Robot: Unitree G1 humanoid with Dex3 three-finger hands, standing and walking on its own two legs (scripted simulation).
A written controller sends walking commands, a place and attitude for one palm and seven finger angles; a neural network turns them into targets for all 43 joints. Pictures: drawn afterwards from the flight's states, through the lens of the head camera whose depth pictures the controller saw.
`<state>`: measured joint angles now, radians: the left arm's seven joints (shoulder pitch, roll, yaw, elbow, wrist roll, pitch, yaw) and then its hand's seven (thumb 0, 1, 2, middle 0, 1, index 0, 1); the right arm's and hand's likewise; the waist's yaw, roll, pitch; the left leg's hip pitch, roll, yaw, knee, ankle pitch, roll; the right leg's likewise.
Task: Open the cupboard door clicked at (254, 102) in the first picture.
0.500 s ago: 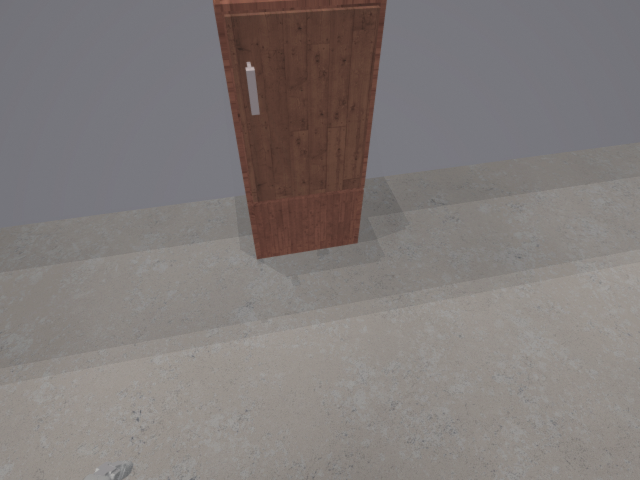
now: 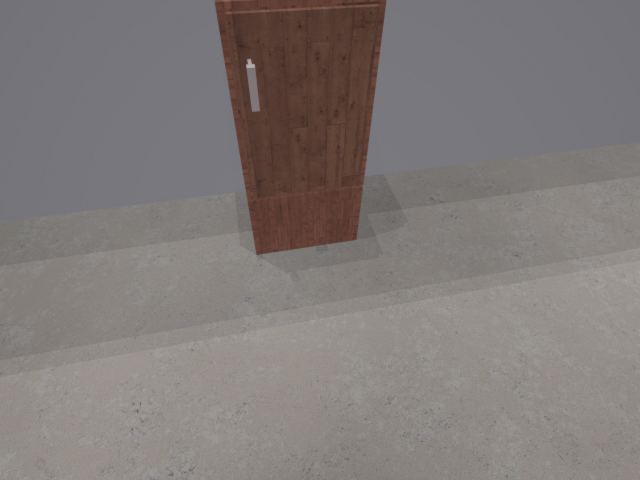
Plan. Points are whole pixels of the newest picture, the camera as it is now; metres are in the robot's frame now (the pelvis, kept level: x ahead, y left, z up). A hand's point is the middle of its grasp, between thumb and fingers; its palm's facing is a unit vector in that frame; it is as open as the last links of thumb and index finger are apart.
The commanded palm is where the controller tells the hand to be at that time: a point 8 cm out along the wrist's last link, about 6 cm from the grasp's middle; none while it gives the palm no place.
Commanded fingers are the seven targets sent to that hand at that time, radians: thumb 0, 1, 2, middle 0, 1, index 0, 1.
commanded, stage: stand and wait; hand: left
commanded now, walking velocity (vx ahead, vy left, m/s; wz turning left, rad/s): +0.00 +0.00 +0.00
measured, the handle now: (252, 85) +1.05 +0.25 -0.02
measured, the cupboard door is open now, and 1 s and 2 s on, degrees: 0 0 0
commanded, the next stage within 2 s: look at it before walking up in 0.32 s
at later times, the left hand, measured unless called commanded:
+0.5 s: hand out of the picture +0.08 +0.24 -0.15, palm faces -0.04 -0.94 -0.33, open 7.3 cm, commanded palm none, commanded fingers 0.00 0.90 0.90 -0.20 -0.30 -0.20 -0.30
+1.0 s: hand out of the picture +0.07 +0.24 -0.15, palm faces -0.04 -0.94 -0.33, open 7.3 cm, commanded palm none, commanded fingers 0.00 0.90 0.90 -0.20 -0.30 -0.20 -0.30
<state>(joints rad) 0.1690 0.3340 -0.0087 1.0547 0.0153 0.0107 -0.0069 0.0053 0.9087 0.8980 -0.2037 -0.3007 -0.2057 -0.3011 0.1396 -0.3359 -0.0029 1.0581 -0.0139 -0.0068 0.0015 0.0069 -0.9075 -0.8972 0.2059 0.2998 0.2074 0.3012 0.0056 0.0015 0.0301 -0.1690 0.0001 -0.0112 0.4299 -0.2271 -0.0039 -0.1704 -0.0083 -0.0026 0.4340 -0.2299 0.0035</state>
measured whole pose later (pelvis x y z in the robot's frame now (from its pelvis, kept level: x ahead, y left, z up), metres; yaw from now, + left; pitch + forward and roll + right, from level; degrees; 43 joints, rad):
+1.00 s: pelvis +0.00 +0.00 +0.00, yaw -1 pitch -2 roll +0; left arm 0.15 0.34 -0.01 1.09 0.02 0.00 -0.01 0.00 0.91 0.90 -0.20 -0.30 -0.21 -0.30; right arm 0.13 -0.33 0.00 1.11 -0.01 -0.01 0.00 0.01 -0.91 -0.90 0.21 0.30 0.21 0.30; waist 0.00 0.00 0.03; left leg -0.13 0.01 0.00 0.37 -0.20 -0.01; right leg -0.14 0.00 0.01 0.37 -0.20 0.00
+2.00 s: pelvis +0.29 -0.03 -0.02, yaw -30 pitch -1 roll -1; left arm 0.38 0.22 0.09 1.04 0.02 -0.01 0.00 0.01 0.91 0.90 -0.20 -0.30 -0.20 -0.30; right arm 0.10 -0.14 -0.01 0.90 -0.02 -0.07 0.00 0.00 -0.91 -0.90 0.20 0.30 0.21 0.30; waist 0.06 -0.05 0.06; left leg -0.38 0.10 0.18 0.67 -0.27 0.04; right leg -0.32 0.04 0.06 1.16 -0.50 -0.01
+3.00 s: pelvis +0.39 -0.05 -0.01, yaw -29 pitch +1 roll -3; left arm 0.18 0.26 0.10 0.97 0.02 0.07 0.01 0.00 0.92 0.90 -0.20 -0.30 -0.20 -0.30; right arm 0.25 -0.20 -0.06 0.95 -0.02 0.01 -0.01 0.01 -0.92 -0.90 0.20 0.30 0.20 0.30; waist -0.02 -0.03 0.05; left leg -0.31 0.01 0.08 0.54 -0.24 0.08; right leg -0.51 -0.08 -0.05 1.15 -0.37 0.08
